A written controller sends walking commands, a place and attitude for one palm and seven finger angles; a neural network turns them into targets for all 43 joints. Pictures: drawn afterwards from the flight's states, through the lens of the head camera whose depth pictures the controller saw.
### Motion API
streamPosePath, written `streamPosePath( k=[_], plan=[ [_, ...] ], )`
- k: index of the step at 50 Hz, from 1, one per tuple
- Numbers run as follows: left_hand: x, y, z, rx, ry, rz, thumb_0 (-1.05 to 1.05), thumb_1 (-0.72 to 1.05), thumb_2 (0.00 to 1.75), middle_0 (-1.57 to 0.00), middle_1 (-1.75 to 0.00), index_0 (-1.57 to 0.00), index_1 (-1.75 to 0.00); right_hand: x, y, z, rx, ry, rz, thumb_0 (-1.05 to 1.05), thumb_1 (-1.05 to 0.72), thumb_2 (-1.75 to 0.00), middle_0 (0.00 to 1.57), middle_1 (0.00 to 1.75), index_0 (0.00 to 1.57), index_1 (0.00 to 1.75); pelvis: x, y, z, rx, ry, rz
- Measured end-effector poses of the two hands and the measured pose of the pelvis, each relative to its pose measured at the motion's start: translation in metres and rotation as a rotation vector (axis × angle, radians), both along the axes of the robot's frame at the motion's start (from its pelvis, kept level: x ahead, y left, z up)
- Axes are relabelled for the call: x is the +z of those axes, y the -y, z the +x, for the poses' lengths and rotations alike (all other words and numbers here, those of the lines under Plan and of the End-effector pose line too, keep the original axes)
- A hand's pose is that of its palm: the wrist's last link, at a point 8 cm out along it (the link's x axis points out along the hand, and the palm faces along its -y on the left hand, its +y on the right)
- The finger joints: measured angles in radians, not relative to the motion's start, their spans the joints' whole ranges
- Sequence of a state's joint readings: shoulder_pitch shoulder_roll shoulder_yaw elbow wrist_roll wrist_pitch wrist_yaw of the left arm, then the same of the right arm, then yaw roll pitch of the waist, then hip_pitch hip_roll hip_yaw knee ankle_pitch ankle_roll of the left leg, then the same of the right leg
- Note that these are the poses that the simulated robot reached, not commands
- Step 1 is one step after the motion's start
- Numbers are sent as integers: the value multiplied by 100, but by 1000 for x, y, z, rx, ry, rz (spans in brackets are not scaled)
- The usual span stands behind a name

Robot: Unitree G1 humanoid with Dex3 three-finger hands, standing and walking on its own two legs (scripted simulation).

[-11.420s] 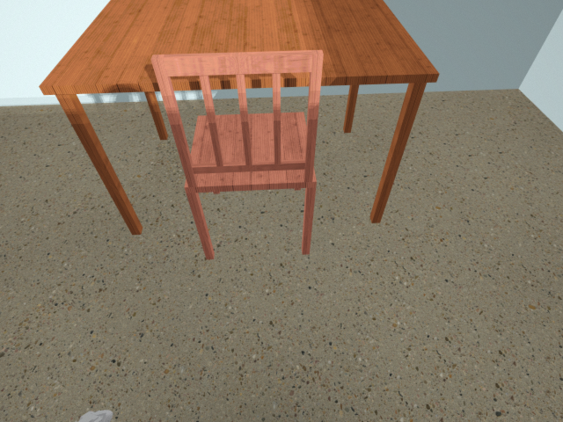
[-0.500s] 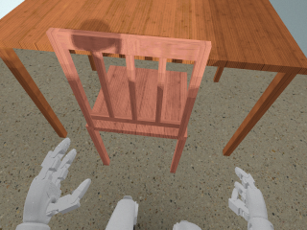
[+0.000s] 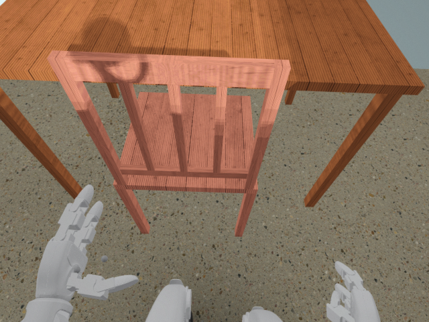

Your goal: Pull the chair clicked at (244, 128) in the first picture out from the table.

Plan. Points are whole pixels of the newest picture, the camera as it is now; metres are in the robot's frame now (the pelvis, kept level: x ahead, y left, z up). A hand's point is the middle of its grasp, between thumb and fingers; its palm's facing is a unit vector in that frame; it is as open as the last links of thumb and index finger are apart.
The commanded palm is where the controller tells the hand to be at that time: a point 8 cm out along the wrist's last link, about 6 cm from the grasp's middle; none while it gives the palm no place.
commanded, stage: raise the hand toward the chair's back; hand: left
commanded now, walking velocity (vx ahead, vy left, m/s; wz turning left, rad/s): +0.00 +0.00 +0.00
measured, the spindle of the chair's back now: (179, 133) +0.52 +0.11 +0.00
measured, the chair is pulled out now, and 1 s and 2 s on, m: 0.00 0.00 0.00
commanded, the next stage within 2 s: aim the fingers beside a spindle in 1.04 s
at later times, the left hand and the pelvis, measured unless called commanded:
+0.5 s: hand (82, 251) +0.22 +0.22 +0.06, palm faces +0.03 -1.00 -0.05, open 16.9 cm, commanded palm +0.21 +0.28 +0.06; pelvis -0.01 +0.01 +0.01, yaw +1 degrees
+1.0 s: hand (89, 243) +0.23 +0.21 +0.06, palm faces +0.03 -1.00 -0.06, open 16.9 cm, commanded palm +0.21 +0.27 +0.06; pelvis +0.00 +0.00 +0.01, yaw +1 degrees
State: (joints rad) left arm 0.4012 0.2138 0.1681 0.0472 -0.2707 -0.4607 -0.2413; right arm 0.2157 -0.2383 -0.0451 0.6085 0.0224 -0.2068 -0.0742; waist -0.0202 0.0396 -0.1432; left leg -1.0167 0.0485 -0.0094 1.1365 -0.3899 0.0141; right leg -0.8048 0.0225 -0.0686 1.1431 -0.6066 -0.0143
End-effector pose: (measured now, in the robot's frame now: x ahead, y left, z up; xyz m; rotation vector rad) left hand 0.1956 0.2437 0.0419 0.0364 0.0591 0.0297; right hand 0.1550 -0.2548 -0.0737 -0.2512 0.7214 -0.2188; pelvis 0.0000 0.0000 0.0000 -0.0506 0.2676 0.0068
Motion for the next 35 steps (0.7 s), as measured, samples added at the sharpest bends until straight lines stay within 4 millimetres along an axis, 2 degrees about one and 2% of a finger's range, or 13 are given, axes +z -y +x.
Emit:
streamPosePath(
  k=[9,16,21,29,35],
  plan=[
    [9,-10,-1,5,36,5,0,-34,36,-8,-10,-7,-10,19,-31,29,89,88,21,1,-90,-90,20,30,20,30,3,-8,-5,15,22,-15],
    [12,-20,-1,12,21,6,-1,-45,32,-7,-8,-6,-8,23,-47,27,127,87,40,1,-90,-90,21,30,20,30,6,-11,-8,21,38,-24],
    [14,-26,2,10,25,13,-1,-48,30,-7,-8,-6,-8,20,-46,15,122,56,34,1,-90,-90,21,30,20,30,8,-12,-9,24,46,-27],
    [19,-32,10,2,23,22,-1,-49,30,-7,-8,-6,-8,18,-31,-7,76,6,13,1,-90,-90,21,30,20,30,11,-13,-10,20,53,-25],
    [20,-30,14,1,17,21,-1,-50,30,-6,-8,-6,-8,19,-22,-16,48,-6,3,1,-90,-90,21,30,20,30,14,-12,-8,15,52,-20]
  ],
)
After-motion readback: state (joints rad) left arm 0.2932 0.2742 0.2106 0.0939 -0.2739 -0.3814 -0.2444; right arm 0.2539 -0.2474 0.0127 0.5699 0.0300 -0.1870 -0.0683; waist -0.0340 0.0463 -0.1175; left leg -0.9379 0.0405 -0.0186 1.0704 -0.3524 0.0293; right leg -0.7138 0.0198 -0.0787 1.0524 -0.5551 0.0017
